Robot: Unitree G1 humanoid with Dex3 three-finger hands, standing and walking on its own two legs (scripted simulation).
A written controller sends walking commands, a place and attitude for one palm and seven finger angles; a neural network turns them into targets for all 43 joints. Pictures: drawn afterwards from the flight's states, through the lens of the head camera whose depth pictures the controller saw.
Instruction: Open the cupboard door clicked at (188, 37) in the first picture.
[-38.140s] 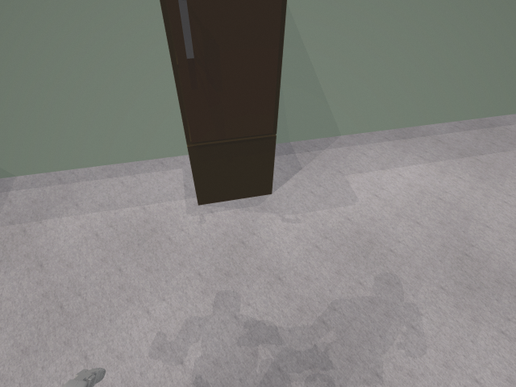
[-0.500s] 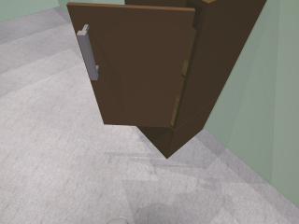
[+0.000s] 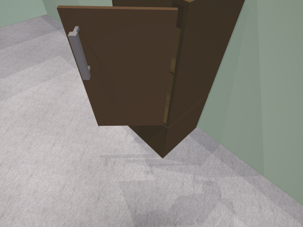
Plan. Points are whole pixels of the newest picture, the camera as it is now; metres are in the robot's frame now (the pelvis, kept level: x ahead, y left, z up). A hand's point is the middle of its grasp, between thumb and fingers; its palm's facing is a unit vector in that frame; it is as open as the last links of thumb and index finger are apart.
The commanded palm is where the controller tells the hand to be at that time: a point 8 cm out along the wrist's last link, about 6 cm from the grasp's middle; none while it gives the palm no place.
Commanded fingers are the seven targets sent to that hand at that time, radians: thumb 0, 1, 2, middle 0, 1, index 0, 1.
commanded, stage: come to a stop and stand still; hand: left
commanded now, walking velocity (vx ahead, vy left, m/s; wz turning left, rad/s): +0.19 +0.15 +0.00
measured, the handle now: (81, 54) +0.61 +0.26 +0.11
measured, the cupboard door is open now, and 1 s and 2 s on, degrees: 48 48 48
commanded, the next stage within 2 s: look again from close up in 0.76 s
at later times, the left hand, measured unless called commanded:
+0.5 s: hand out of the picture -0.02 +0.19 -0.19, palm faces +0.11 -0.98 -0.18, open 7.4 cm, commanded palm none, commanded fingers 0.00 0.90 0.90 -0.20 -0.30 -0.20 -0.30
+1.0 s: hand out of the picture +0.05 +0.21 -0.17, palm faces +0.02 -0.96 -0.27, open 7.4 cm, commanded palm none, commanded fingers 0.00 0.90 0.90 -0.20 -0.30 -0.20 -0.30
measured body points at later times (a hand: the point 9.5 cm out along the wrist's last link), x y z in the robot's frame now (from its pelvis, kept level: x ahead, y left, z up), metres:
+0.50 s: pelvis +0.01 +0.02 -0.01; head +0.04 +0.03 +0.44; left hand -0.02 +0.24 -0.17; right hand +0.06 -0.22 -0.16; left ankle +0.02 +0.12 -0.74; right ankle -0.04 -0.14 -0.74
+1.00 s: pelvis +0.01 +0.01 -0.01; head +0.03 +0.00 +0.44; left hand +0.05 +0.26 -0.15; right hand +0.04 -0.25 -0.16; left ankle +0.02 +0.12 -0.74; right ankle -0.04 -0.14 -0.74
